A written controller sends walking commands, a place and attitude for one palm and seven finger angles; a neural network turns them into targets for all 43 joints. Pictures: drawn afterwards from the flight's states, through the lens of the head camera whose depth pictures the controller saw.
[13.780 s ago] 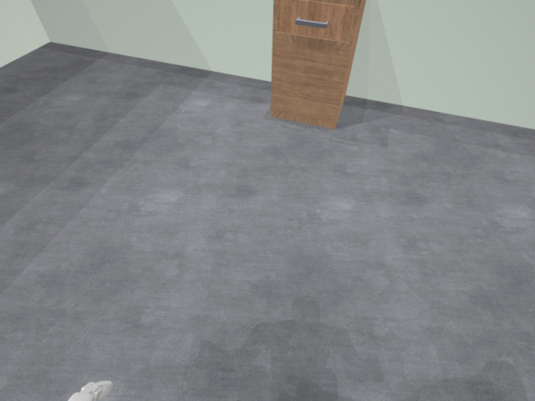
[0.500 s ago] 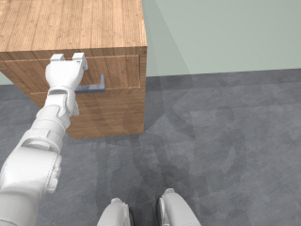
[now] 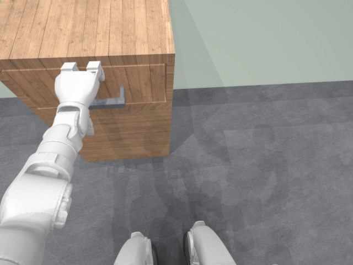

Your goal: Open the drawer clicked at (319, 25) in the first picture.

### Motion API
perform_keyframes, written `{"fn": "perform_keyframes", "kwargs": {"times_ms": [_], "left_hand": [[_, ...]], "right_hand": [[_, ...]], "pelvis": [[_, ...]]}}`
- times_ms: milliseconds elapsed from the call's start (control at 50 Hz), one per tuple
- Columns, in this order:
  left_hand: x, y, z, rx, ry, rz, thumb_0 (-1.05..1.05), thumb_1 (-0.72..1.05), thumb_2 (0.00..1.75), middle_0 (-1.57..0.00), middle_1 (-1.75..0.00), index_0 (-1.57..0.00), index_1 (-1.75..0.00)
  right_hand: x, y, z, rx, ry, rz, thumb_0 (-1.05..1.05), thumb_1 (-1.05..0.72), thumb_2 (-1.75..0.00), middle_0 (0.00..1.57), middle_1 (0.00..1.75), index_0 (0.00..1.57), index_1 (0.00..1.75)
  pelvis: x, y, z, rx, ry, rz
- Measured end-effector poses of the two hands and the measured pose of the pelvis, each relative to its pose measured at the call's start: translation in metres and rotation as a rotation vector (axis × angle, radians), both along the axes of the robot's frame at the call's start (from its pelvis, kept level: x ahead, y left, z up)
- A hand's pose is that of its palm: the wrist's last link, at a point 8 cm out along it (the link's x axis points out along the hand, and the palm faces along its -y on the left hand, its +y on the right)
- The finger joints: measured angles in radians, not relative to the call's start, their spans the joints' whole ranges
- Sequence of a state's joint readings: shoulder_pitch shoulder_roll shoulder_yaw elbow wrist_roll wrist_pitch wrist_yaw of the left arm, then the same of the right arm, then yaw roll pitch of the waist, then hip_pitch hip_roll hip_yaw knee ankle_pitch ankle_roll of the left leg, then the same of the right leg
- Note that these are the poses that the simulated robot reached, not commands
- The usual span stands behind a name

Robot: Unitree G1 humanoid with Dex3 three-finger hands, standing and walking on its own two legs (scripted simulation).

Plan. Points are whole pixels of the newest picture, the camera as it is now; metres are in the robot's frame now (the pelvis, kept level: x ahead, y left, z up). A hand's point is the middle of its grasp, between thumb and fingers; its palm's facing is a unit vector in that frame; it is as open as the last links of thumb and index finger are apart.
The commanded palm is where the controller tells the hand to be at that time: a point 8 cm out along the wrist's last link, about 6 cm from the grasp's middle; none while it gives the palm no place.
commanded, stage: move the hooked fingers above the handle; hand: left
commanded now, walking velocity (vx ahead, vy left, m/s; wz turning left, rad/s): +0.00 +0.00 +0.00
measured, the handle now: (95, 97) +0.55 +0.17 -0.06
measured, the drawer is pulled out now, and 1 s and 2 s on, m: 0.00 0.00 0.00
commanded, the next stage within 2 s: lower the fingers behind the handle in 1.58 s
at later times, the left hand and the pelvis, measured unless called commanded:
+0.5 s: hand (86, 99) +0.51 +0.17 -0.01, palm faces -0.04 -0.02 -1.00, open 13.7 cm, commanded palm +0.50 +0.20 +0.04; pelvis +0.00 +0.00 +0.00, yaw +0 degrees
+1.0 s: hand (73, 101) +0.51 +0.20 -0.01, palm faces -0.08 -0.03 -1.00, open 13.7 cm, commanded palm +0.49 +0.19 +0.04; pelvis +0.02 +0.00 +0.01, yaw +0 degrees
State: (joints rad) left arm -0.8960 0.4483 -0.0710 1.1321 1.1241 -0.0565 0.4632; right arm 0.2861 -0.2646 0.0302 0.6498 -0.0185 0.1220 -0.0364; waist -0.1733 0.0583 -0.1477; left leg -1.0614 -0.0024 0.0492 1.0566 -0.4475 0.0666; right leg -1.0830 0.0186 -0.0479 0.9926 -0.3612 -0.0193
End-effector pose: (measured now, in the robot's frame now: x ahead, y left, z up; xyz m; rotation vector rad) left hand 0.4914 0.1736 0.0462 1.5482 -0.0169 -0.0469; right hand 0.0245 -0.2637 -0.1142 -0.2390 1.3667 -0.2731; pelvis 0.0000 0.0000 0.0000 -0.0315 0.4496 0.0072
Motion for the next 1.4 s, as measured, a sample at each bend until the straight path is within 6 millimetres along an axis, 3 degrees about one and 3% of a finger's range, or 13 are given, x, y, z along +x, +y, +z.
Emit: {"fn": "perform_keyframes", "kwargs": {"times_ms": [680,1000,1220,1400], "left_hand": [[0.0,0.002,0.0,-0.006,0.013,0.008,0.0,-0.49,0.3,-0.35,-1.22,-0.34,-1.22],[-0.001,0.029,0.001,-0.008,0.067,0.072,0.0,-0.49,0.3,-0.32,-1.21,-0.34,-1.21],[-0.001,0.01,-0.001,-0.053,0.033,-0.006,0.0,-0.49,0.3,-0.32,-1.2,-0.33,-1.2],[-0.002,0.015,0.001,-0.027,0.019,0.068,0.0,-0.49,0.3,-0.34,-1.22,-0.33,-1.21]], "right_hand": [[-0.011,0.0,0.0,0.008,0.024,-0.015,0.0,-0.91,-0.9,0.2,0.29,0.2,0.3],[0.011,-0.003,0.009,0.016,0.026,-0.005,0.0,-0.91,-0.9,0.2,0.29,0.2,0.3],[0.034,-0.001,0.012,0.027,0.034,0.004,0.0,-0.91,-0.9,0.2,0.29,0.2,0.3],[0.052,0.008,0.01,0.071,0.019,0.002,0.0,-0.91,-0.9,0.2,0.29,0.2,0.3]], "pelvis": [[0.002,0.0,0.001,0.001,-0.001,-0.005],[0.022,-0.001,0.01,-0.003,-0.007,0.0],[0.041,0.001,0.015,-0.012,-0.012,0.01],[0.047,0.001,0.02,-0.003,-0.026,-0.006]]}}
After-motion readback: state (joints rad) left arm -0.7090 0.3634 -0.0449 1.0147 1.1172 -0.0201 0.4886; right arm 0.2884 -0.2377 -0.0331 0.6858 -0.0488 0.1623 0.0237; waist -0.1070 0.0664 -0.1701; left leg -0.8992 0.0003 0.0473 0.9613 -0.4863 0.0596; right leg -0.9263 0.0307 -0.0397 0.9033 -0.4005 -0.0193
